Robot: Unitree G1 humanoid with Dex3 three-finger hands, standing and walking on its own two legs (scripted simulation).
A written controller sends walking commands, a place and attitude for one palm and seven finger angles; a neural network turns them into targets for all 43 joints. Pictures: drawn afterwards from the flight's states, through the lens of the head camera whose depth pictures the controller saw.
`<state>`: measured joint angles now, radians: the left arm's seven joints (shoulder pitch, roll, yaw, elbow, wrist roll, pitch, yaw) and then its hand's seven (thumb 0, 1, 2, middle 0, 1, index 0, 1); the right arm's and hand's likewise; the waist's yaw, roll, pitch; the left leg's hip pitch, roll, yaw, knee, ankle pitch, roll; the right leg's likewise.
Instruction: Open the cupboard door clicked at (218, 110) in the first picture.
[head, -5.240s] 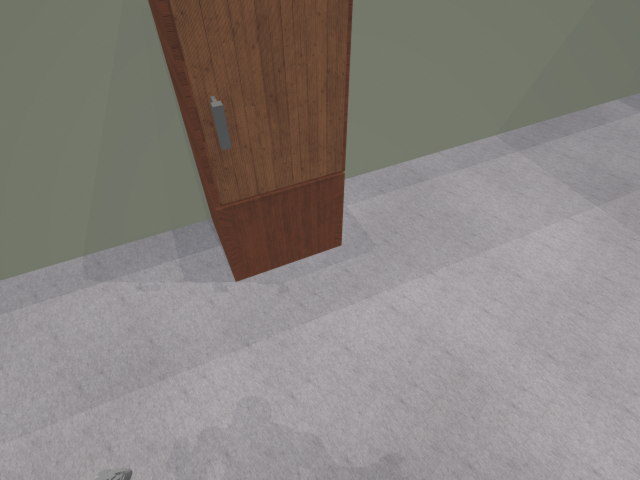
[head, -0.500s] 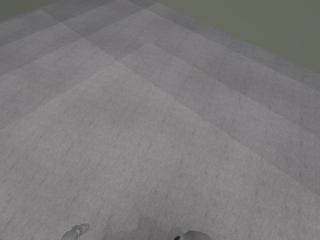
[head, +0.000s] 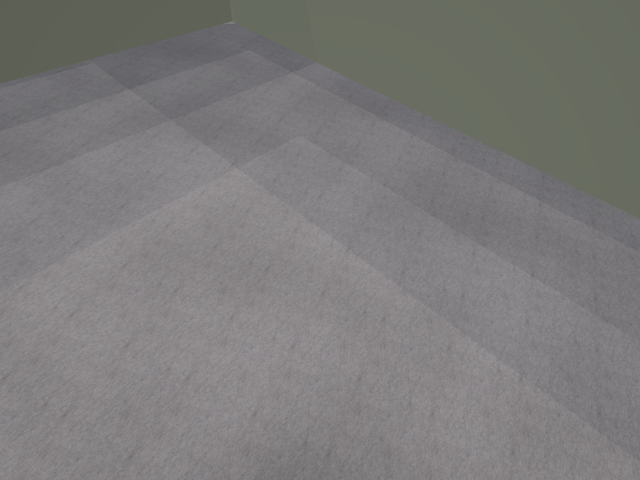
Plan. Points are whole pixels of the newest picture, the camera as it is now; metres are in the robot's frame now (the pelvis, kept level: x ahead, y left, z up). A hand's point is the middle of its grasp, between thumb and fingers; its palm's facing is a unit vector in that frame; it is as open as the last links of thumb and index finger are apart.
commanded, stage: turn to face it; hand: left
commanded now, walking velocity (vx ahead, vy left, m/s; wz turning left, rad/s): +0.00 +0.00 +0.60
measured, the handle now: out of the picture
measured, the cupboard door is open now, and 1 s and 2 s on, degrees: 0 0 0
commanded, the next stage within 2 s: none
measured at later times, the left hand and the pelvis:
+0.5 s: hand out of the picture +0.00 +0.16 -0.14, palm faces +0.30 -0.91 -0.28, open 7.4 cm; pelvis -0.02 -0.05 +0.01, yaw +18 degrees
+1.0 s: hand out of the picture -0.07 +0.21 -0.15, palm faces +0.57 -0.77 -0.29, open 7.4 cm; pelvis -0.02 -0.02 +0.01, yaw +34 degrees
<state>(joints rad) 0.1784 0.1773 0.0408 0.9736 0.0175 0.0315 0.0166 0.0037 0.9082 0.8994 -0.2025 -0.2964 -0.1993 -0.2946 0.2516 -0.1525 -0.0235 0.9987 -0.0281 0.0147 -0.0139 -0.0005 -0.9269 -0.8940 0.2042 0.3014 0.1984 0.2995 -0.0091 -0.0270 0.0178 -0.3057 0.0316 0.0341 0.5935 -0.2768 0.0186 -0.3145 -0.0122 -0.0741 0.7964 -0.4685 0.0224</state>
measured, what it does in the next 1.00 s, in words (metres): steps on the spot, turning left: right foot, then left foot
